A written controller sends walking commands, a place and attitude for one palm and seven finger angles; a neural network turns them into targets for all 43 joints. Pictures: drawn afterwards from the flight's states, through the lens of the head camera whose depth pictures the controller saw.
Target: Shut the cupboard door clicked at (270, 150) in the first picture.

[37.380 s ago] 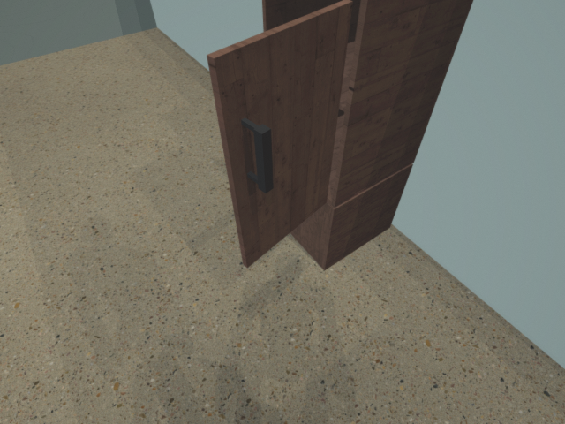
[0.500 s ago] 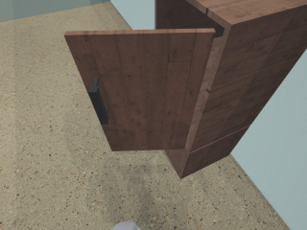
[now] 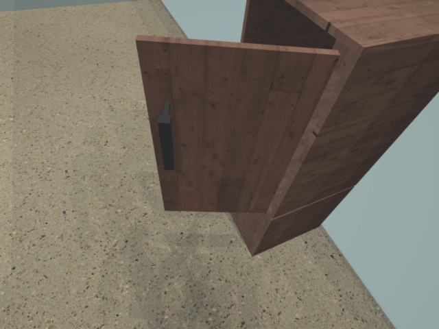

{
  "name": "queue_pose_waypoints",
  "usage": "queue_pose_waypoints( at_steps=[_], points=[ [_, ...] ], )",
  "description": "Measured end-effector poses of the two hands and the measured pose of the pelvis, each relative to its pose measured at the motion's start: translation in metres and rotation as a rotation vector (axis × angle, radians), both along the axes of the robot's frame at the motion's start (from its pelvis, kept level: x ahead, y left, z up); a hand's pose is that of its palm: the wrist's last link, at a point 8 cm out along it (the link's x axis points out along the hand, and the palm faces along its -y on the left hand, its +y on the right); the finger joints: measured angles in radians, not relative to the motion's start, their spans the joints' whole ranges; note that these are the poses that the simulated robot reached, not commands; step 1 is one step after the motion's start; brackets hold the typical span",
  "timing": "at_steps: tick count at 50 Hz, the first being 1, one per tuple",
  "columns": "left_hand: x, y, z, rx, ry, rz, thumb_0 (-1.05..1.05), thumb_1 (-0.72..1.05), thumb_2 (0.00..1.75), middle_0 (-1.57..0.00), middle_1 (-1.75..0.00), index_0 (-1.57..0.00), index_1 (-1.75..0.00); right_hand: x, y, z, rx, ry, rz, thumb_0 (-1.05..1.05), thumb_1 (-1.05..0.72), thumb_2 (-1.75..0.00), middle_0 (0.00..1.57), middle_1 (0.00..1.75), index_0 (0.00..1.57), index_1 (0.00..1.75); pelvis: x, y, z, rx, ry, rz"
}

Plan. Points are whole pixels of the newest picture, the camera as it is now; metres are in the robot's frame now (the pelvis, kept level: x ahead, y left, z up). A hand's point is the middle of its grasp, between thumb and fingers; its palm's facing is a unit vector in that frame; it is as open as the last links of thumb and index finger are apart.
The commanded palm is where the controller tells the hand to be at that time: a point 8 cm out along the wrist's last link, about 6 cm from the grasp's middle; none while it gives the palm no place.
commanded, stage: come to a stop and stand still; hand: left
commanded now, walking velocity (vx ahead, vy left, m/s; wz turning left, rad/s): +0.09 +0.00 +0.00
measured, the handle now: (168, 137) +0.47 +0.15 +0.04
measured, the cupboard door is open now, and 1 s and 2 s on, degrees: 66 66 66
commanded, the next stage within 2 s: look again from close up in 0.42 s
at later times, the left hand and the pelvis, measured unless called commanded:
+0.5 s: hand out of the picture -0.02 +0.14 -0.19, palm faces +0.06 -0.99 -0.16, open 7.4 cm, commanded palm none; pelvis +0.00 -0.02 -0.01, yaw +1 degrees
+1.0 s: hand out of the picture +0.02 +0.23 -0.17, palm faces +0.02 -0.95 -0.31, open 7.4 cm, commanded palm none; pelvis -0.04 +0.00 -0.01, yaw +1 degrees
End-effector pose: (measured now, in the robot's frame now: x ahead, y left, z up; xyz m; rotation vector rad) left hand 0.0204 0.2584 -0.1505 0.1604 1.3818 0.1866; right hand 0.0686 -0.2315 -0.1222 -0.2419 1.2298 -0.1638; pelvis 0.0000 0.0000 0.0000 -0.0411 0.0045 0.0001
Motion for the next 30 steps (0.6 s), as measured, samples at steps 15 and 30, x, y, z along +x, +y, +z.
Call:
queue_pose_waypoints(
  at_steps=[15, 30],
  points=[
    [-0.03, -0.075, 0.007, -0.039, -0.024, -0.024, 0.01, 0.92, 0.9, -0.2, -0.3, -0.2, -0.3, -0.123, -0.043, -0.023, 0.07, 0.223, -0.121, 0.01, -0.91, -0.9, 0.19, 0.3, 0.2, 0.3, -0.013, -0.036, -0.002, 0.049, -0.014, 0.0],
    [-0.035, -0.051, -0.009, -0.041, 0.018, -0.005, 0.01, 0.91, 0.9, -0.2, -0.3, -0.2, -0.3, -0.063, -0.012, -0.024, 0.053, 0.123, -0.045, 0.01, -0.91, -0.9, 0.19, 0.3, 0.2, 0.3, -0.006, -0.016, -0.01, 0.038, 0.006, 0.022]
  ],
)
